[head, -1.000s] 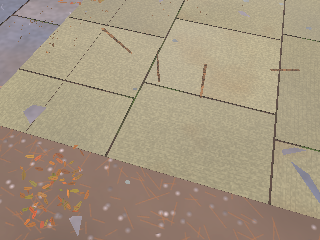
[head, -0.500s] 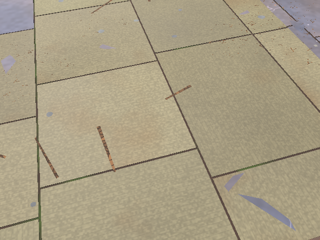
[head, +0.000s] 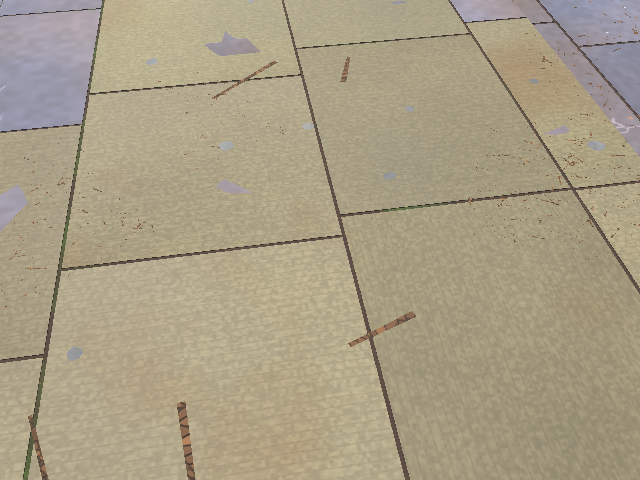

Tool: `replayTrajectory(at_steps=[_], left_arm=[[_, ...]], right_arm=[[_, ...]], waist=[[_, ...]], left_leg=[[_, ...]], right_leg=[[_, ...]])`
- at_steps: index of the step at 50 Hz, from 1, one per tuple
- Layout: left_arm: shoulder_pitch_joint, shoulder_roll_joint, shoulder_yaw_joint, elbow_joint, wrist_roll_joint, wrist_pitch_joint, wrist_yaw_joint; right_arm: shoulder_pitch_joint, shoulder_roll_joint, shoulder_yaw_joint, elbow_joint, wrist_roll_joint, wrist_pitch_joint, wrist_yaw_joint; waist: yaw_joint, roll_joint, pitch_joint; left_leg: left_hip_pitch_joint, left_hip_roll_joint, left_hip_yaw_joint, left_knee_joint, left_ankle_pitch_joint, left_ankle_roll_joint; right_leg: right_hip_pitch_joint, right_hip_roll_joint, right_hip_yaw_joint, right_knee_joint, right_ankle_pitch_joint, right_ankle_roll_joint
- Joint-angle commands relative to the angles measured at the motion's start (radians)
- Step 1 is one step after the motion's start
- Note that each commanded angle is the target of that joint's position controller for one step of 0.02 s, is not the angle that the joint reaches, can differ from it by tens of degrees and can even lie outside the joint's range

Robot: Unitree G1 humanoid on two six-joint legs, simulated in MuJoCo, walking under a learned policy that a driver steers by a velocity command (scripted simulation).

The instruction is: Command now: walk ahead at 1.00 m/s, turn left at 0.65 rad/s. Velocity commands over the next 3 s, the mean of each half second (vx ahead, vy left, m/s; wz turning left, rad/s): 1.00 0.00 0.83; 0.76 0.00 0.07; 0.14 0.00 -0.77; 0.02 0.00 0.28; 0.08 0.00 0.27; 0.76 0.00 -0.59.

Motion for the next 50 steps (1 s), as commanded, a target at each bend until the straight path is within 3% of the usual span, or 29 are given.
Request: replayTrajectory(at_steps=[1,5,8,10,11,12,13,14,15,16,17,18,20,22,24,26,30,32,33,34,35,36,37,39,40,42,44,47,50], left_arm=[[-0.182,0.039,0.001,-0.086,0.013,-0.030,0.015],[-0.122,0.120,0.015,-0.068,0.004,-0.027,0.043],[-0.111,0.213,0.032,-0.070,0.000,0.000,0.061],[-0.164,0.283,0.051,-0.089,-0.021,0.032,0.064],[-0.226,0.282,0.050,-0.110,-0.028,0.035,0.057],[-0.284,0.222,0.035,-0.109,-0.044,0.022,0.040],[-0.256,-0.016,-0.029,-0.158,-0.017,-0.022,0.018],[-0.114,-0.043,-0.058,-0.239,-0.050,-0.066,0.004],[-0.248,0.097,-0.038,-0.251,-0.060,-0.090,0.000],[-0.319,0.113,-0.027,-0.272,-0.067,-0.091,0.005],[-0.295,0.092,-0.032,-0.259,-0.043,-0.082,0.016],[-0.274,0.088,-0.029,-0.249,-0.019,-0.068,0.022],[-0.257,0.110,-0.017,-0.237,-0.010,-0.040,0.034],[-0.365,0.091,-0.025,-0.273,0.004,-0.028,0.044],[-0.472,0.025,-0.043,-0.310,0.010,-0.025,0.040],[-0.532,-0.002,-0.047,-0.330,-0.002,-0.028,0.030],[-0.565,0.067,-0.013,-0.344,-0.038,-0.043,0.018],[-0.464,0.120,0.016,-0.326,-0.043,-0.053,0.017],[-0.314,0.161,0.041,-0.295,-0.052,-0.053,0.024],[-0.066,0.183,0.050,-0.250,-0.056,-0.043,0.034],[0.099,0.254,0.058,-0.205,-0.021,-0.039,0.033],[0.139,0.233,0.054,-0.158,-0.016,-0.046,0.004],[0.081,0.133,0.034,-0.160,-0.021,-0.035,0.009],[-0.025,0.112,0.017,-0.150,0.001,-0.020,0.005],[-0.067,0.102,0.009,-0.151,0.004,-0.023,0.001],[-0.069,0.051,-0.013,-0.121,-0.016,-0.026,-0.001],[-0.077,0.110,0.002,-0.108,-0.036,-0.019,0.018],[-0.052,0.213,0.042,-0.094,-0.046,0.019,0.050],[-0.002,0.178,0.042,-0.080,-0.056,0.048,0.068]], right_arm=[[0.033,0.001,0.001,-0.043,-0.007,0.017,0.005],[-0.115,-0.008,0.011,-0.098,-0.020,-0.006,0.046],[-0.113,-0.056,-0.009,-0.129,-0.008,-0.014,0.076],[0.094,-0.131,-0.047,-0.103,0.007,0.015,0.068],[0.320,-0.210,-0.086,-0.050,-0.001,0.037,0.057],[0.485,-0.245,-0.109,0.001,0.006,0.053,0.035],[0.412,-0.232,-0.089,0.023,-0.018,0.049,0.039],[0.263,-0.170,-0.049,-0.065,-0.062,0.004,0.045],[0.251,-0.104,-0.047,-0.105,-0.054,-0.017,0.049],[0.227,-0.095,-0.043,-0.098,-0.052,-0.038,0.057],[0.157,-0.103,-0.044,-0.115,-0.048,-0.056,0.061],[0.092,-0.116,-0.047,-0.133,-0.049,-0.062,0.052],[0.056,-0.102,-0.040,-0.152,-0.041,-0.062,0.030],[0.089,-0.075,-0.031,-0.141,-0.025,-0.059,0.004],[0.102,-0.059,-0.026,-0.121,-0.019,-0.045,-0.019],[0.147,-0.065,-0.030,-0.096,-0.021,-0.037,-0.021],[0.217,-0.054,-0.033,-0.041,-0.014,-0.031,-0.020],[0.199,-0.087,-0.046,-0.035,-0.028,-0.020,-0.022],[0.161,-0.109,-0.050,-0.045,-0.049,-0.015,-0.012],[0.072,-0.102,-0.040,-0.081,-0.075,-0.016,-0.001],[0.212,0.035,-0.006,-0.096,-0.063,-0.026,0.004],[0.301,0.047,0.020,-0.082,0.002,-0.041,0.007],[0.163,-0.033,0.008,-0.088,0.012,-0.046,0.003],[-0.132,-0.046,0.008,-0.167,-0.054,-0.076,0.004],[-0.120,-0.040,0.003,-0.186,-0.067,-0.085,0.006],[-0.090,-0.017,0.009,-0.185,-0.073,-0.080,0.009],[-0.124,0.008,0.023,-0.204,-0.078,-0.079,0.011],[-0.235,0.003,0.029,-0.221,-0.072,-0.082,0.021],[-0.282,-0.043,0.006,-0.238,-0.066,-0.068,0.016]], waist=[[-0.082,-0.092,0.107],[-0.039,-0.019,0.156],[-0.077,-0.065,0.078],[-0.212,-0.173,-0.037],[-0.327,-0.176,-0.133],[-0.408,-0.075,-0.151],[-0.240,0.362,-0.017],[-0.075,0.398,-0.229],[-0.149,0.152,-0.179],[-0.104,-0.058,-0.064],[-0.039,-0.149,-0.035],[-0.005,-0.154,-0.006],[0.016,-0.130,0.022],[-0.029,-0.115,0.069],[-0.082,-0.058,0.084],[-0.148,-0.006,0.056],[-0.182,0.051,0.048],[-0.113,0.085,-0.003],[-0.020,0.100,-0.099],[0.124,0.109,-0.245],[0.074,-0.220,-0.436],[0.047,-0.521,-0.477],[0.084,-0.352,-0.253],[0.054,-0.018,-0.006],[-0.013,-0.052,-0.017],[-0.056,-0.090,-0.042],[-0.069,-0.085,-0.036],[-0.043,-0.113,-0.076],[-0.043,-0.140,-0.075]], left_leg=[[-0.036,0.027,-0.027,-0.073,0.163,-0.003],[-0.026,-0.011,0.099,-0.357,0.342,0.030],[0.130,-0.125,0.240,-0.479,0.313,0.078],[0.359,-0.197,0.272,-0.424,0.134,0.119],[0.638,-0.208,0.224,-0.417,0.066,0.158],[0.881,-0.182,0.124,-0.532,0.110,0.204],[0.933,-0.158,-0.110,-0.579,0.154,0.285],[1.038,0.047,-0.744,-0.851,-0.364,0.472],[0.953,0.076,-0.843,-1.031,-0.561,0.403],[0.792,0.066,-0.818,-1.073,-0.597,0.344],[0.656,0.051,-0.775,-1.045,-0.532,0.336],[0.530,0.001,-0.699,-1.020,-0.430,0.335],[0.414,-0.073,-0.534,-1.040,-0.277,0.318],[0.329,-0.123,-0.412,-1.048,-0.124,0.303],[0.279,-0.184,-0.277,-1.026,-0.033,0.254],[0.255,-0.179,-0.241,-1.020,-0.043,0.214],[0.525,-0.096,-0.303,-0.940,0.017,0.189],[0.672,-0.056,-0.302,-0.828,0.389,0.167],[0.698,-0.066,-0.273,-0.676,0.630,0.143],[0.547,-0.083,-0.241,-0.405,0.652,0.117],[0.208,-0.214,-0.173,0.020,0.132,0.060],[-0.029,-0.259,-0.151,0.200,-0.309,0.041],[-0.140,-0.195,-0.127,0.239,-0.269,0.052],[-0.076,-0.154,-0.057,0.139,-0.230,0.046],[-0.031,-0.128,-0.056,0.069,-0.220,0.027],[0.023,-0.109,-0.032,-0.095,-0.217,-0.019],[0.082,-0.134,0.008,-0.318,-0.176,-0.057],[0.335,-0.238,0.047,-0.614,0.132,-0.066],[0.450,-0.252,-0.032,-0.765,0.283,-0.050]], right_leg=[[-0.147,-0.202,0.041,-0.264,0.253,-0.056],[-0.039,-0.219,-0.070,-0.294,0.373,-0.035],[0.128,-0.240,-0.112,-0.150,0.997,0.017],[0.169,-0.278,-0.103,0.132,1.428,0.009],[0.059,-0.279,-0.069,0.398,1.417,-0.010],[-0.133,-0.167,-0.065,0.813,0.952,0.021],[-0.521,0.077,0.037,1.275,-0.282,0.059],[-0.771,0.103,0.296,1.391,-0.322,0.025],[-0.766,0.043,0.344,1.282,-0.210,-0.034],[-0.745,0.008,0.329,1.142,-0.128,-0.052],[-0.677,-0.034,0.347,1.046,-0.079,-0.039],[-0.611,-0.055,0.362,0.984,-0.050,-0.012],[-0.540,-0.089,0.353,0.848,-0.032,0.037],[-0.511,-0.095,0.307,0.637,0.041,0.084],[-0.441,-0.074,0.242,0.400,0.251,0.116],[-0.325,-0.047,0.191,0.252,0.427,0.129],[-0.377,-0.054,0.227,0.100,0.418,0.098],[-0.333,-0.033,0.201,0.094,0.307,0.051],[-0.187,-0.020,0.175,0.110,0.266,0.013],[0.121,-0.089,0.232,0.196,0.190,-0.026],[0.526,-0.292,0.653,0.168,-0.134,-0.155],[0.615,-0.420,1.131,-0.091,-0.546,-0.247],[0.494,-0.391,1.071,-0.133,-0.514,-0.228],[0.140,-0.274,0.739,-0.104,0.174,-0.185],[0.069,-0.256,0.660,-0.079,0.454,-0.196],[0.023,-0.206,0.554,-0.078,0.744,-0.190],[-0.064,-0.184,0.503,-0.091,0.844,-0.197],[-0.215,-0.106,0.431,-0.098,0.720,-0.138],[-0.217,-0.089,0.506,-0.031,0.505,-0.063]])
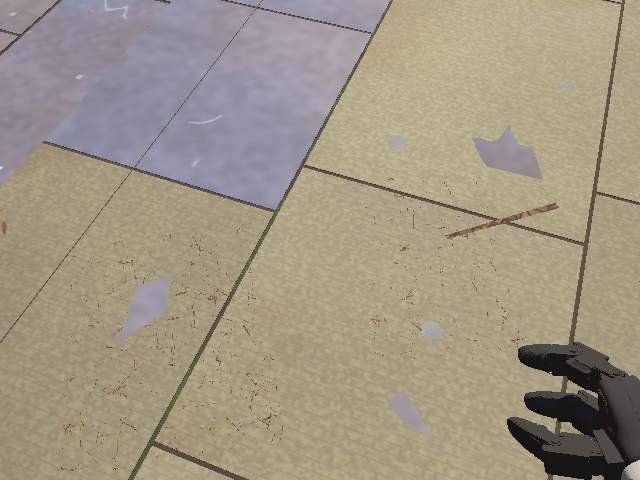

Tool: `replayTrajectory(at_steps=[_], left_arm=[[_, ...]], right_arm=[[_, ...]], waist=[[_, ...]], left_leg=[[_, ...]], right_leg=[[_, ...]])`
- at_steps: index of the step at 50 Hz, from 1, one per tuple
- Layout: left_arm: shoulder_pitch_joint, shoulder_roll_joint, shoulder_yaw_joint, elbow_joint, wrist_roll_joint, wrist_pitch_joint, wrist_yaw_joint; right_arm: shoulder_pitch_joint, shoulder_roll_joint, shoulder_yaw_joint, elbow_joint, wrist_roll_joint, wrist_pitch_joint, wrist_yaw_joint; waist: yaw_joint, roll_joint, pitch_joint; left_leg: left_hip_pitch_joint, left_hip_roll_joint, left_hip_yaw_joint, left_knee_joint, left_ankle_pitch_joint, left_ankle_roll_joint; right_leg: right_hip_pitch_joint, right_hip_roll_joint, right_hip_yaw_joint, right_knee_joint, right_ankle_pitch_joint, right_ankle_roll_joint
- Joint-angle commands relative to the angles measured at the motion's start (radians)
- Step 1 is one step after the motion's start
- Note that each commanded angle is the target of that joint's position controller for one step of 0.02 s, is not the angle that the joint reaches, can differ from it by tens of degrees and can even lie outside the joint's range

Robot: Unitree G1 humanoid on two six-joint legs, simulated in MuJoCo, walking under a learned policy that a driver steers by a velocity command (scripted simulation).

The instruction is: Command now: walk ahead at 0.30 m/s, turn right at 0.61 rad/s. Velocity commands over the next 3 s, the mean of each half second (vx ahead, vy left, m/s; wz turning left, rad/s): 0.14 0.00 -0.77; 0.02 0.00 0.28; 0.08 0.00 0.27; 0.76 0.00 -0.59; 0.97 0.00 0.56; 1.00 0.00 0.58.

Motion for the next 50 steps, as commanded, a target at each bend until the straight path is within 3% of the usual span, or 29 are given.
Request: replayTrajectory(at_steps=[1,3,4,5,6,7,8,9,11,14,18,21,23,24,25,26,27,28,29,30,32,34,36,42,46,47,48,49,50], left_arm=[[-0.122,0.181,0.055,-0.111,-0.010,0.004,0.027],[-0.181,0.158,0.056,-0.154,-0.008,0.019,0.031],[-0.163,0.091,0.036,-0.188,0.013,0.024,0.027],[0.091,0.024,0.011,-0.159,0.008,0.029,0.020],[0.165,0.116,0.013,-0.142,-0.003,0.046,0.013],[0.066,0.164,0.034,-0.144,-0.005,0.066,0.020],[-0.013,0.194,0.049,-0.160,-0.004,0.083,0.029],[-0.048,0.203,0.059,-0.170,0.001,0.102,0.037],[-0.078,0.150,0.051,-0.201,0.007,0.118,0.037],[-0.143,0.106,0.036,-0.236,0.011,0.112,0.029],[-0.206,0.122,0.032,-0.258,0.009,0.112,-0.004],[-0.256,0.148,0.037,-0.282,0.014,0.123,-0.022],[-0.228,0.149,0.043,-0.272,0.024,0.123,-0.024],[-0.190,0.180,0.054,-0.256,0.033,0.121,-0.016],[-0.168,0.294,0.080,-0.268,0.035,0.116,0.003],[-0.221,0.351,0.080,-0.309,0.064,0.103,0.007],[-0.203,0.292,0.066,-0.302,0.072,0.085,-0.001],[-0.249,0.248,0.048,-0.287,0.068,0.070,-0.002],[-0.313,0.193,0.032,-0.284,0.056,0.063,-0.002],[-0.359,0.137,0.009,-0.277,0.049,0.058,0.001],[-0.390,0.073,-0.018,-0.250,0.068,0.048,0.006],[-0.409,0.124,-0.001,-0.242,0.070,0.050,0.017],[-0.371,0.176,0.019,-0.221,0.063,0.066,0.030],[-0.395,0.175,0.040,-0.191,0.047,0.076,0.036],[-0.449,0.175,0.053,-0.174,0.021,0.080,0.036],[-0.414,0.150,0.053,-0.153,0.016,0.082,0.033],[-0.400,0.108,0.046,-0.166,0.041,0.081,0.028],[-0.539,0.077,0.030,-0.245,0.060,0.072,0.031],[-0.581,0.105,0.039,-0.246,0.057,0.065,0.031]], right_arm=[[0.058,-0.119,-0.048,-0.043,0.005,0.003,-0.009],[0.182,-0.144,-0.064,-0.009,-0.012,0.003,-0.023],[0.300,-0.194,-0.073,0.008,-0.028,0.010,-0.036],[0.290,-0.164,-0.052,-0.014,-0.048,0.030,-0.034],[0.253,-0.156,-0.063,-0.007,-0.007,0.050,-0.026],[0.198,-0.097,-0.054,-0.027,0.004,0.062,-0.031],[0.150,-0.076,-0.046,-0.022,0.009,0.073,-0.034],[0.107,-0.077,-0.044,-0.022,-0.001,0.079,-0.035],[0.070,-0.109,-0.060,0.000,-0.017,0.080,-0.041],[0.087,-0.131,-0.076,0.036,-0.014,0.074,-0.050],[0.064,-0.174,-0.095,0.054,0.002,0.084,-0.050],[0.110,-0.208,-0.108,0.083,0.026,0.084,-0.033],[0.124,-0.206,-0.107,0.105,0.051,0.087,-0.024],[0.173,-0.171,-0.098,0.129,0.051,0.090,-0.020],[0.227,-0.117,-0.080,0.128,0.011,0.094,-0.012],[0.198,-0.134,-0.081,0.092,-0.008,0.099,-0.022],[0.121,-0.184,-0.097,0.091,0.009,0.107,-0.032],[0.140,-0.171,-0.095,0.100,0.030,0.115,-0.037],[0.192,-0.152,-0.092,0.139,0.029,0.124,-0.045],[0.229,-0.147,-0.089,0.167,0.018,0.132,-0.047],[0.291,-0.124,-0.082,0.204,0.030,0.140,-0.038],[0.243,-0.137,-0.078,0.178,0.039,0.140,-0.035],[0.211,-0.154,-0.078,0.146,0.039,0.143,-0.031],[0.247,-0.128,-0.079,0.109,0.042,0.162,-0.015],[0.331,-0.116,-0.091,0.112,0.043,0.172,0.002],[0.365,-0.143,-0.105,0.119,0.037,0.171,-0.005],[0.400,-0.270,-0.142,0.108,0.031,0.165,-0.026],[0.407,-0.346,-0.153,0.083,-0.001,0.147,-0.025],[0.413,-0.308,-0.145,0.073,-0.017,0.120,-0.018]], waist=[[-0.138,-0.122,-0.135],[-0.202,-0.097,-0.209],[-0.222,0.050,-0.337],[-0.116,0.246,-0.492],[-0.101,0.260,-0.544],[-0.120,0.151,-0.416],[-0.116,0.089,-0.299],[-0.101,0.082,-0.231],[-0.076,0.106,-0.159],[-0.090,0.098,-0.190],[-0.093,0.101,-0.206],[-0.111,0.101,-0.188],[-0.083,0.072,-0.190],[-0.078,0.013,-0.187],[-0.113,-0.264,-0.185],[-0.099,-0.366,-0.202],[-0.037,-0.223,-0.226],[-0.077,-0.182,-0.207],[-0.110,-0.144,-0.214],[-0.129,-0.153,-0.219],[-0.156,-0.162,-0.214],[-0.131,-0.172,-0.165],[-0.098,-0.164,-0.149],[-0.103,-0.142,-0.140],[-0.163,-0.130,-0.171],[-0.170,-0.069,-0.162],[-0.154,0.194,-0.148],[-0.187,0.340,-0.138],[-0.218,0.172,-0.192]], left_leg=[[0.381,-0.054,0.007,-0.127,0.152,0.009],[0.547,0.018,-0.009,-0.197,0.254,0.039],[0.779,0.220,-0.148,-0.122,0.586,0.111],[0.956,0.507,-0.404,-0.038,0.923,0.282],[0.898,0.566,-0.508,-0.084,0.635,0.342],[0.789,0.463,-0.406,-0.142,0.376,0.315],[0.654,0.394,-0.288,-0.192,0.222,0.275],[0.530,0.352,-0.214,-0.230,0.164,0.259],[0.362,0.300,-0.074,-0.293,0.144,0.247],[0.390,0.316,0.019,-0.308,0.203,0.270],[0.369,0.333,0.133,-0.313,0.118,0.245],[0.393,0.353,0.155,-0.273,0.085,0.218],[0.388,0.329,0.189,-0.173,0.029,0.159],[0.320,0.284,0.226,-0.075,-0.055,0.097],[0.109,0.162,0.331,0.212,-0.393,-0.009],[-0.076,0.052,0.244,0.462,-0.650,-0.061],[-0.064,0.068,0.135,0.575,-0.614,-0.048],[-0.060,0.084,0.118,0.587,-0.538,-0.030],[-0.041,0.099,0.110,0.564,-0.475,-0.031],[0.017,0.103,0.112,0.553,-0.414,-0.045],[0.154,0.089,0.106,0.487,-0.344,-0.065],[0.163,0.086,0.122,0.368,-0.328,-0.068],[0.128,0.092,0.137,0.340,-0.377,-0.063],[0.145,0.112,0.180,0.265,-0.436,-0.032],[0.304,0.071,0.241,0.013,-0.271,0.033],[0.385,0.058,0.190,-0.102,-0.143,0.076],[0.528,0.240,-0.118,-0.198,0.232,0.174],[0.588,0.406,-0.455,-0.242,0.417,0.374],[0.613,0.405,-0.426,-0.254,0.343,0.399]], right_leg=[[-0.171,-0.145,0.209,0.032,0.475,-0.048],[-0.182,-0.078,0.201,0.247,0.427,0.009],[-0.312,-0.014,0.125,0.532,0.062,0.051],[-0.467,0.052,0.089,0.780,-0.560,0.074],[-0.500,-0.061,0.024,0.932,-0.471,0.095],[-0.558,-0.099,-0.016,0.984,-0.374,0.122],[-0.580,-0.125,-0.048,0.976,-0.296,0.138],[-0.555,-0.149,-0.053,0.975,-0.254,0.150],[-0.479,-0.170,-0.088,0.906,-0.185,0.151],[-0.457,-0.200,-0.107,0.760,-0.108,0.144],[-0.323,-0.208,-0.146,0.546,0.016,0.104],[-0.250,-0.180,-0.179,0.399,-0.010,0.066],[-0.137,-0.131,-0.204,0.202,0.070,0.022],[-0.032,-0.121,-0.170,0.113,0.174,-0.012],[0.116,-0.347,0.133,0.029,0.529,-0.101],[0.074,-0.535,0.339,0.000,0.592,-0.294],[0.020,-0.482,0.272,-0.019,0.512,-0.295],[-0.004,-0.426,0.170,-0.012,0.448,-0.237],[-0.006,-0.377,0.096,-0.004,0.386,-0.180],[-0.038,-0.355,0.031,0.002,0.413,-0.158],[-0.112,-0.317,-0.079,-0.006,0.411,-0.143],[-0.108,-0.330,-0.094,-0.016,0.335,-0.147],[-0.056,-0.394,-0.045,-0.022,0.315,-0.185],[-0.003,-0.462,-0.065,-0.002,0.414,-0.193],[-0.031,-0.438,-0.182,0.112,0.401,-0.102],[-0.096,-0.385,-0.244,0.220,0.267,-0.031],[-0.330,-0.256,-0.344,0.492,-0.022,0.077],[-0.611,-0.071,-0.240,0.717,-0.413,0.138],[-0.649,-0.082,-0.093,0.847,-0.423,0.122]])
Over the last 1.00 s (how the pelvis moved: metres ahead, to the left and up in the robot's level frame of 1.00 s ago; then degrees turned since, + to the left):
0.84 0.19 0.01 26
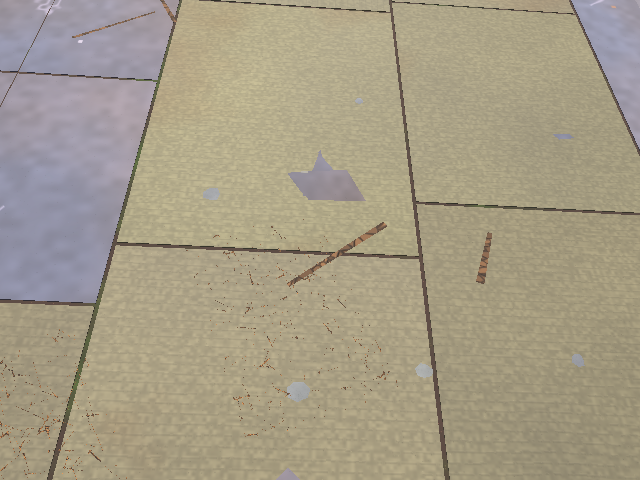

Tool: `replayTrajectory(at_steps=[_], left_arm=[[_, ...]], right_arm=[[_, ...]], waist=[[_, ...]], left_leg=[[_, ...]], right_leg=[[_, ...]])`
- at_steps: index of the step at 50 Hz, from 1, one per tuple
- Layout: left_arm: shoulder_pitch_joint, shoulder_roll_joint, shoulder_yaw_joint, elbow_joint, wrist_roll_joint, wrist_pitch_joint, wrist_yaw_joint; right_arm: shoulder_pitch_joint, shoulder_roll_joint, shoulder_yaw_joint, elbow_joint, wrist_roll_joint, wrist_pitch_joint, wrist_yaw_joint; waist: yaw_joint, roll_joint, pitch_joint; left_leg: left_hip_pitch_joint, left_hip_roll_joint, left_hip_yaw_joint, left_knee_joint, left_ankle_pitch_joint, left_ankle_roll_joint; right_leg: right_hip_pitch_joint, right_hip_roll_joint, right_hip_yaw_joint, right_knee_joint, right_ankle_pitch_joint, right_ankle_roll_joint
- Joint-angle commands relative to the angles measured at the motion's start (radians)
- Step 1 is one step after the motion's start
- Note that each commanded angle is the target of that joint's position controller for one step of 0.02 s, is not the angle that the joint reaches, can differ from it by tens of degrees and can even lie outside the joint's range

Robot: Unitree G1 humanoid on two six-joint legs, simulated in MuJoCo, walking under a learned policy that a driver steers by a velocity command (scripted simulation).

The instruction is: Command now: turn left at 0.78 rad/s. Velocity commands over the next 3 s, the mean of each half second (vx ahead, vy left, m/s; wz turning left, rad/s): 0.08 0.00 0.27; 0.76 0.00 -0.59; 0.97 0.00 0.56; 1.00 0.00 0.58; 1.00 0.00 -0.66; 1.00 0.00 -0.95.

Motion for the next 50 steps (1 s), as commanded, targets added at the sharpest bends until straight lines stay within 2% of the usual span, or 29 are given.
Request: replayTrajectory(at_steps=[1,2,3,4,7,13,17,18,19,21,23,25,28,29,30,31,32,33,34,35,36,38,41,43,45,46,48,49,50], left_arm=[[-0.140,0.073,0.021,-0.131,-0.006,-0.033,0.001],[-0.103,0.082,0.027,-0.106,-0.005,-0.036,0.008],[-0.085,0.103,0.034,-0.096,0.003,-0.037,0.015],[-0.075,0.098,0.035,-0.091,0.003,-0.041,0.014],[-0.020,0.080,0.029,-0.061,-0.011,-0.042,0.003],[-0.032,0.080,0.019,-0.057,-0.016,-0.038,-0.005],[0.022,0.057,0.000,-0.019,-0.015,-0.044,-0.026],[0.018,0.070,0.001,-0.022,-0.020,-0.046,-0.029],[0.021,0.086,0.001,-0.026,-0.028,-0.046,-0.033],[-0.017,0.121,0.003,-0.052,-0.056,-0.058,-0.043],[-0.028,0.113,-0.002,-0.060,-0.069,-0.082,-0.054],[-0.003,0.095,-0.008,-0.052,-0.072,-0.105,-0.066],[0.092,0.078,-0.011,-0.016,-0.072,-0.113,-0.076],[0.194,0.076,-0.006,0.024,-0.068,-0.112,-0.075],[0.359,0.111,0.014,0.084,-0.060,-0.111,-0.070],[0.580,0.249,0.061,0.128,-0.053,-0.118,-0.061],[0.597,0.256,0.051,0.100,-0.039,-0.142,-0.075],[0.518,0.186,0.032,0.061,-0.032,-0.149,-0.075],[0.481,0.150,0.021,0.039,-0.028,-0.148,-0.073],[0.474,0.148,0.018,0.028,-0.034,-0.140,-0.071],[0.460,0.126,0.006,0.022,-0.037,-0.133,-0.067],[0.426,0.093,-0.013,0.004,-0.044,-0.118,-0.051],[0.378,0.117,-0.010,-0.007,-0.039,-0.105,-0.014],[0.431,0.123,-0.010,0.022,-0.041,-0.112,-0.005],[0.450,0.118,-0.012,0.046,-0.048,-0.123,-0.004],[0.455,0.119,-0.012,0.057,-0.048,-0.125,-0.005],[0.472,0.152,-0.002,0.075,-0.021,-0.118,-0.011],[0.460,0.165,0.001,0.079,0.003,-0.108,-0.014],[0.391,0.169,0.000,0.062,0.018,-0.100,-0.015]], right_arm=[[0.071,-0.240,-0.062,-0.073,-0.021,-0.058,-0.009],[0.010,-0.215,-0.058,-0.084,0.007,-0.061,-0.018],[-0.032,-0.183,-0.047,-0.097,0.029,-0.055,-0.029],[-0.040,-0.166,-0.040,-0.108,0.034,-0.046,-0.039],[-0.018,-0.150,-0.029,-0.123,0.016,-0.034,-0.054],[-0.022,-0.155,-0.016,-0.127,-0.003,-0.021,-0.054],[-0.073,-0.058,0.031,-0.101,-0.032,-0.033,-0.033],[-0.071,-0.074,0.029,-0.089,-0.035,-0.037,-0.027],[-0.047,-0.110,0.017,-0.078,-0.030,-0.038,-0.023],[0.001,-0.204,-0.014,-0.062,-0.007,-0.044,-0.020],[0.023,-0.189,-0.014,-0.051,0.004,-0.065,-0.025],[0.035,-0.170,-0.017,-0.049,0.010,-0.085,-0.029],[-0.029,-0.162,-0.023,-0.071,0.018,-0.096,-0.016],[-0.090,-0.154,-0.022,-0.089,0.022,-0.095,-0.012],[-0.152,-0.122,-0.012,-0.115,0.015,-0.104,-0.012],[-0.233,-0.052,0.011,-0.177,0.002,-0.123,-0.014],[-0.263,-0.012,0.027,-0.221,0.004,-0.160,-0.008],[-0.250,-0.062,0.021,-0.219,0.032,-0.196,0.010],[-0.238,-0.078,0.022,-0.206,0.038,-0.214,0.024],[-0.231,-0.085,0.021,-0.196,0.018,-0.224,0.028],[-0.237,-0.092,0.016,-0.194,-0.002,-0.227,0.030],[-0.241,-0.084,0.014,-0.202,-0.003,-0.217,0.040],[-0.342,-0.027,0.039,-0.234,-0.003,-0.212,0.050],[-0.405,-0.011,0.046,-0.255,0.006,-0.216,0.057],[-0.410,-0.050,0.032,-0.261,0.025,-0.212,0.052],[-0.400,-0.073,0.023,-0.263,0.028,-0.211,0.048],[-0.310,-0.127,-0.002,-0.253,0.037,-0.201,0.035],[-0.164,-0.156,-0.020,-0.223,0.049,-0.188,0.022],[0.068,-0.173,-0.030,-0.164,0.054,-0.166,0.006]], waist=[[-0.026,0.174,-0.143],[0.010,0.115,-0.125],[0.025,0.118,-0.124],[0.033,0.136,-0.139],[0.028,0.128,-0.181],[-0.001,0.185,-0.124],[-0.001,0.190,-0.119],[-0.008,0.194,-0.100],[-0.024,0.191,-0.101],[-0.064,0.211,-0.009],[-0.069,0.199,0.058],[-0.058,0.167,0.051],[0.010,0.123,-0.007],[0.072,0.095,-0.038],[0.150,0.040,-0.096],[0.233,-0.207,-0.138],[0.213,-0.283,-0.118],[0.188,-0.165,-0.072],[0.164,-0.095,-0.045],[0.149,-0.008,-0.028],[0.126,0.019,0.007],[0.084,-0.017,0.048],[0.094,-0.048,0.107],[0.126,-0.075,0.117],[0.116,-0.103,0.115],[0.104,-0.111,0.096],[0.050,-0.161,-0.021],[-0.036,-0.195,-0.116],[-0.162,-0.200,-0.218]], left_leg=[[0.322,0.317,-0.523,-0.309,0.638,0.274],[0.309,0.267,-0.456,-0.292,0.605,0.216],[0.297,0.246,-0.428,-0.288,0.598,0.184],[0.275,0.218,-0.411,-0.285,0.618,0.171],[0.295,0.194,-0.354,-0.271,0.677,0.162],[0.221,0.176,-0.369,-0.279,0.520,0.158],[0.136,0.173,-0.301,-0.287,0.503,0.156],[0.123,0.179,-0.299,-0.287,0.500,0.160],[0.132,0.187,-0.316,-0.322,0.281,0.164],[0.148,0.235,-0.428,-0.418,-0.276,0.179],[0.236,0.301,-0.509,-0.456,-0.364,0.190],[0.339,0.335,-0.487,-0.456,-0.271,0.181],[0.284,0.283,-0.312,-0.420,-0.142,0.133],[0.175,0.229,-0.208,-0.348,-0.093,0.102],[0.012,0.151,-0.092,-0.163,0.092,0.063],[-0.282,0.012,0.076,0.308,0.193,-0.035],[-0.616,-0.110,-0.079,0.510,-0.117,-0.062],[-0.752,-0.038,-0.151,0.590,-0.092,-0.041],[-0.772,-0.007,-0.148,0.580,-0.024,-0.031],[-0.757,0.012,-0.137,0.528,0.024,-0.033],[-0.710,0.028,-0.132,0.448,0.075,-0.040],[-0.598,0.022,-0.108,0.317,0.143,-0.070],[-0.377,-0.035,-0.008,0.058,0.345,-0.107],[-0.202,-0.047,0.000,-0.053,0.493,-0.096],[-0.175,-0.041,-0.027,-0.129,0.523,-0.075],[-0.164,-0.048,-0.025,-0.152,0.503,-0.060],[-0.067,-0.098,0.043,-0.124,0.404,-0.011],[0.087,-0.122,0.078,-0.088,0.353,0.024],[0.342,-0.067,0.047,-0.038,0.324,0.062]], right_leg=[[-0.367,0.087,0.200,0.372,-0.115,0.007],[-0.375,0.072,0.209,0.340,-0.024,0.003],[-0.366,0.064,0.217,0.305,0.039,0.005],[-0.323,0.077,0.215,0.305,0.084,0.013],[-0.274,0.095,0.191,0.262,0.167,0.035],[-0.178,0.074,0.178,0.057,0.199,0.056],[0.032,0.024,0.147,-0.119,0.214,0.040],[0.061,0.032,0.131,-0.143,0.202,0.031],[0.059,0.047,0.104,-0.159,0.181,0.015],[-0.058,0.063,0.084,-0.153,0.083,-0.038],[-0.191,0.031,0.116,-0.157,0.021,-0.094],[-0.252,-0.001,0.130,-0.169,0.022,-0.144],[-0.070,0.017,0.066,-0.272,0.114,-0.181],[0.113,0.058,0.017,-0.337,0.176,-0.187],[0.367,0.098,0.025,-0.334,0.181,-0.201],[0.610,-0.089,0.422,-0.479,-0.025,-0.309],[0.745,-0.204,0.870,-0.628,-0.162,-0.421],[0.786,-0.230,0.859,-0.644,-0.167,-0.424],[0.769,-0.202,0.774,-0.629,-0.097,-0.405],[0.731,-0.179,0.707,-0.629,-0.042,-0.388],[0.659,-0.152,0.648,-0.639,0.056,-0.368],[0.509,-0.094,0.555,-0.663,0.188,-0.341],[0.223,-0.007,0.402,-0.713,0.334,-0.302],[0.126,-0.032,0.393,-0.777,0.357,-0.284],[0.221,-0.061,0.390,-0.766,0.462,-0.254],[0.296,-0.071,0.380,-0.723,0.620,-0.236],[0.447,-0.078,0.321,-0.543,1.135,-0.203],[0.454,-0.078,0.290,-0.353,1.384,-0.191],[0.329,-0.071,0.262,-0.095,1.472,-0.166]])
Over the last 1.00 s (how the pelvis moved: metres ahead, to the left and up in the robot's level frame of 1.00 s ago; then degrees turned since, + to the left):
0.15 0.00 -0.02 -12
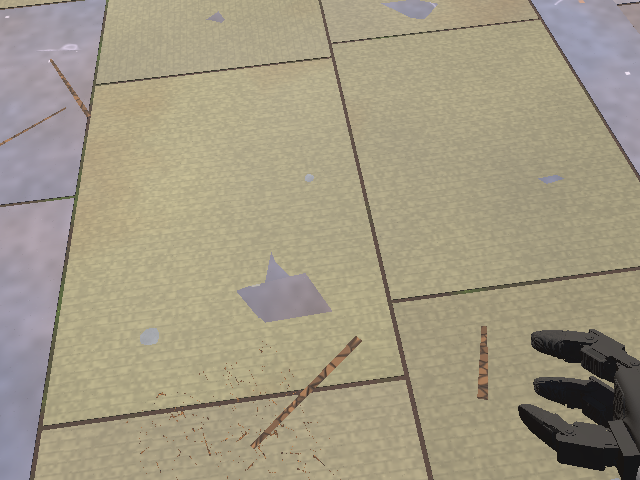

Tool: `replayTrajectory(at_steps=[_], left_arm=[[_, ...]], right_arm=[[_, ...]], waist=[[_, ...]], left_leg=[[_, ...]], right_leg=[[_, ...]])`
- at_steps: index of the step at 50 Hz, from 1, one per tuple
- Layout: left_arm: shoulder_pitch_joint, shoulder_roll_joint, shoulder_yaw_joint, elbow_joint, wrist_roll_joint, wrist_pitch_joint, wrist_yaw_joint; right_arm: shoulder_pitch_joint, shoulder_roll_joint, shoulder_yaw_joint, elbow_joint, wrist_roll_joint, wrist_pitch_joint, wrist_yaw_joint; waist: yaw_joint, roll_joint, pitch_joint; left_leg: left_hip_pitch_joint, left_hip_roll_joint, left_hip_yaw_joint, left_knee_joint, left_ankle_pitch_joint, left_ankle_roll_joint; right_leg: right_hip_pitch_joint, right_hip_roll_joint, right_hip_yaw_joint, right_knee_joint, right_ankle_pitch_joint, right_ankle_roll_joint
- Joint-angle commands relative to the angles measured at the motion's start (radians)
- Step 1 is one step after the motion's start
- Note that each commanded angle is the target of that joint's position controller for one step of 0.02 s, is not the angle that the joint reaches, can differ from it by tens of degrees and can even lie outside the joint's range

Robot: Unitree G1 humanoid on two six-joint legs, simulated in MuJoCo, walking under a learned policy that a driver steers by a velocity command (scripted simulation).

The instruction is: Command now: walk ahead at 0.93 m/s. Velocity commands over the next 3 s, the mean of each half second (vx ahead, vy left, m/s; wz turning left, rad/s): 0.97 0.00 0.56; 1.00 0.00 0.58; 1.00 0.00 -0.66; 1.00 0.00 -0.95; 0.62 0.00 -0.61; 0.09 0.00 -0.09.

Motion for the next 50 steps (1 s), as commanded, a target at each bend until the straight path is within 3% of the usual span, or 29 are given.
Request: replayTrajectory(at_steps=[1,2,3,4,5,6,9,12,15,18,20,21,22,23,25,26,29,33,36,39,41,42,43,44,45,46,47,48,50], left_arm=[[-0.105,0.125,0.029,-0.095,0.046,-0.007,0.001],[0.013,0.028,-0.007,-0.104,-0.008,-0.033,-0.018],[-0.079,0.111,0.004,-0.125,-0.035,-0.061,-0.032],[-0.232,0.136,0.000,-0.170,-0.054,-0.083,-0.044],[-0.329,0.109,-0.012,-0.208,-0.029,-0.102,-0.047],[-0.368,0.098,-0.011,-0.221,-0.002,-0.110,-0.045],[-0.337,0.079,-0.019,-0.225,0.011,-0.100,-0.050],[-0.468,0.063,-0.041,-0.292,0.028,-0.105,-0.056],[-0.510,0.095,-0.021,-0.300,0.006,-0.098,-0.057],[-0.505,0.140,0.011,-0.304,-0.021,-0.087,-0.033],[-0.270,0.192,0.056,-0.274,-0.028,-0.088,-0.019],[-0.037,0.264,0.078,-0.244,-0.021,-0.078,-0.006],[-0.028,0.366,0.089,-0.217,0.011,-0.071,-0.027],[-0.110,0.264,0.077,-0.237,-0.001,-0.064,-0.030],[-0.180,0.159,0.052,-0.209,0.011,-0.049,-0.022],[-0.211,0.124,0.043,-0.192,0.025,-0.046,-0.022],[-0.272,0.069,0.035,-0.150,0.007,-0.055,-0.022],[-0.318,0.138,0.053,-0.134,0.005,-0.066,-0.012],[-0.246,0.191,0.063,-0.104,0.003,-0.068,-0.011],[-0.153,0.269,0.071,-0.069,0.000,-0.058,-0.017],[-0.150,0.325,0.079,-0.061,-0.002,-0.037,-0.012],[-0.192,0.322,0.074,-0.067,0.000,-0.028,-0.010],[-0.189,0.271,0.054,-0.072,-0.002,-0.033,-0.005],[0.008,0.075,-0.007,-0.107,-0.012,-0.060,-0.023],[-0.082,0.192,0.010,-0.098,-0.062,-0.096,-0.029],[-0.236,0.199,0.016,-0.143,-0.103,-0.100,-0.026],[-0.280,0.161,0.004,-0.162,-0.096,-0.097,-0.020],[-0.275,0.143,0.006,-0.145,-0.066,-0.080,-0.015],[-0.176,0.127,0.014,-0.095,-0.057,-0.029,-0.025]], right_arm=[[0.584,-0.223,-0.090,0.081,-0.005,0.037,-0.037],[0.639,-0.263,-0.096,0.131,-0.010,0.025,-0.019],[0.570,-0.151,-0.074,0.122,-0.013,0.027,-0.021],[0.536,-0.122,-0.069,0.124,-0.028,0.031,-0.026],[0.512,-0.140,-0.074,0.129,-0.037,0.027,-0.020],[0.466,-0.131,-0.070,0.127,-0.042,0.020,-0.017],[0.406,-0.085,-0.053,0.129,-0.022,0.028,-0.028],[0.366,-0.134,-0.067,0.119,0.009,0.030,-0.056],[0.420,-0.185,-0.088,0.123,0.015,0.035,-0.066],[0.498,-0.158,-0.086,0.139,0.026,0.054,-0.062],[0.488,-0.129,-0.072,0.134,-0.003,0.063,-0.047],[0.498,-0.028,-0.037,0.105,-0.042,0.063,-0.043],[0.651,0.056,-0.004,0.050,0.043,0.045,-0.045],[0.579,-0.036,-0.015,0.077,0.067,0.054,-0.061],[0.401,-0.076,-0.025,0.062,0.019,0.072,-0.057],[0.350,-0.074,-0.031,0.045,-0.002,0.080,-0.049],[0.305,-0.028,-0.028,0.010,0.015,0.121,-0.025],[0.233,-0.037,-0.017,-0.029,-0.002,0.123,-0.003],[0.100,-0.046,-0.012,-0.048,-0.009,0.106,0.021],[0.052,-0.080,-0.025,-0.067,-0.004,0.088,0.032],[0.200,-0.159,-0.064,-0.047,0.000,0.094,0.026],[0.434,-0.216,-0.099,0.019,0.002,0.106,0.012],[0.607,-0.261,-0.120,0.086,0.005,0.121,-0.012],[0.508,-0.340,-0.113,0.059,-0.016,0.102,-0.018],[0.548,-0.229,-0.094,0.056,-0.029,0.090,-0.013],[0.533,-0.199,-0.082,0.079,-0.041,0.074,-0.012],[0.472,-0.189,-0.077,0.106,-0.043,0.052,-0.008],[0.399,-0.135,-0.064,0.112,-0.051,0.036,-0.006],[0.330,-0.062,-0.047,0.121,-0.064,0.019,-0.003]], waist=[[-0.334,-0.050,-0.348],[-0.230,0.481,-0.522],[-0.246,0.375,-0.383],[-0.249,0.212,-0.228],[-0.210,0.013,-0.121],[-0.161,-0.042,-0.073],[-0.065,0.027,0.017],[-0.058,0.024,0.114],[-0.090,0.050,0.076],[-0.091,0.045,0.055],[0.055,0.045,-0.103],[0.125,-0.102,-0.297],[-0.005,-0.558,-0.430],[0.018,-0.367,-0.272],[0.011,-0.100,-0.067],[-0.013,-0.077,-0.015],[-0.076,-0.099,0.047],[-0.111,-0.032,0.095],[-0.055,0.049,0.139],[-0.078,-0.024,0.106],[-0.202,-0.113,-0.007],[-0.331,-0.114,-0.118],[-0.387,-0.014,-0.178],[-0.166,0.334,-0.351],[-0.267,0.170,-0.469],[-0.271,0.086,-0.251],[-0.206,-0.034,-0.093],[-0.153,-0.038,-0.046],[-0.077,0.042,0.004]], left_leg=[[0.990,0.132,-0.185,0.175,-0.310,0.153],[1.175,0.364,-0.870,-0.083,-0.675,0.347],[1.123,0.326,-0.999,-0.212,-0.789,0.313],[0.976,0.305,-0.844,-0.204,-0.683,0.286],[0.792,0.259,-0.769,-0.234,-0.544,0.267],[0.664,0.225,-0.698,-0.254,-0.420,0.264],[0.445,0.173,-0.613,-0.320,-0.358,0.291],[0.147,0.129,-0.485,-0.365,-0.349,0.245],[0.014,0.106,-0.450,-0.358,-0.381,0.176],[0.204,0.119,-0.472,-0.198,-0.374,0.117],[0.186,0.058,-0.407,0.182,-0.137,0.044],[0.043,0.002,-0.323,0.567,-0.304,0.014],[-0.204,-0.024,-0.227,0.924,-0.555,-0.010],[-0.318,0.057,-0.203,1.033,-0.446,-0.016],[-0.312,0.140,-0.146,1.014,-0.348,-0.008],[-0.267,0.169,-0.151,0.952,-0.326,-0.001],[-0.225,0.224,-0.155,0.855,-0.336,0.007],[-0.225,0.230,-0.121,0.655,-0.128,-0.006],[-0.120,0.180,-0.016,0.396,0.038,0.026],[0.064,0.045,0.086,0.262,-0.018,0.085],[0.247,-0.026,0.102,0.240,-0.159,0.137],[0.541,-0.035,0.088,0.180,-0.116,0.174],[0.894,0.054,-0.082,0.150,-0.121,0.193],[1.184,0.348,-0.668,0.024,-0.414,0.342],[1.127,0.398,-0.865,-0.163,-0.708,0.336],[0.947,0.390,-0.755,-0.228,-0.674,0.290],[0.746,0.372,-0.634,-0.257,-0.554,0.257],[0.618,0.333,-0.516,-0.254,-0.471,0.224],[0.440,0.282,-0.334,-0.293,-0.358,0.179]], right_leg=[[-0.613,-0.088,-0.052,0.829,1.141,-0.003],[-0.858,0.113,-0.030,1.216,0.202,0.060],[-1.003,0.046,-0.006,1.244,0.143,0.032],[-1.038,0.002,-0.002,1.223,0.146,0.020],[-1.010,-0.013,-0.025,1.125,0.152,0.006],[-0.964,-0.042,-0.026,1.014,0.169,0.005],[-0.901,-0.079,-0.037,0.827,0.146,0.046],[-0.732,-0.090,-0.095,0.506,0.331,0.099],[-0.407,-0.030,-0.114,0.356,0.649,0.147],[-0.412,-0.026,-0.097,0.263,0.500,0.151],[-0.145,-0.052,-0.105,0.291,0.390,0.111],[0.133,-0.242,0.123,0.283,0.102,0.053],[0.259,-0.490,0.788,-0.016,-0.274,-0.117],[0.132,-0.449,0.822,-0.095,-0.452,-0.105],[-0.093,-0.378,0.421,-0.038,-0.054,-0.062],[-0.204,-0.332,0.287,-0.042,0.087,-0.054],[-0.324,-0.292,0.032,-0.089,0.297,-0.026],[-0.365,-0.278,-0.203,-0.171,0.462,-0.019],[-0.341,-0.237,-0.342,-0.221,0.554,0.011],[-0.230,-0.260,-0.391,-0.142,1.207,0.006],[-0.151,-0.297,-0.390,0.127,1.619,-0.006],[-0.248,-0.286,-0.393,0.372,1.662,0.002],[-0.533,-0.200,-0.372,0.761,1.080,0.035],[-0.909,-0.015,-0.267,1.197,0.029,0.063],[-0.954,-0.020,-0.050,1.241,0.065,0.023],[-1.013,-0.042,-0.061,1.223,0.101,0.017],[-1.013,-0.092,-0.062,1.126,0.165,0.016],[-0.966,-0.139,-0.058,1.056,0.225,0.021],[-0.866,-0.189,-0.045,1.007,0.313,0.038]])
Over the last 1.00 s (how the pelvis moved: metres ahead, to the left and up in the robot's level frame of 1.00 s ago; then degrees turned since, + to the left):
0.38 -0.09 -0.02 -14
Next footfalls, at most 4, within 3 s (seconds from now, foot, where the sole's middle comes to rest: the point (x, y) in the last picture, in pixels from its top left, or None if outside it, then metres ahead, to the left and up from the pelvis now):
0.42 right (444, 401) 0.60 -0.14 -0.74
0.86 left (253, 290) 0.85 0.30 -0.74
1.32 right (235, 151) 1.31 0.43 -0.74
1.76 left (166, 78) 1.63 0.71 -0.74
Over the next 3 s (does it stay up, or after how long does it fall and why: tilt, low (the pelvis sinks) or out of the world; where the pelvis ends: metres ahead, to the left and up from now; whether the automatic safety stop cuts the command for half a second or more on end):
stays up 2.08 0.47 0.03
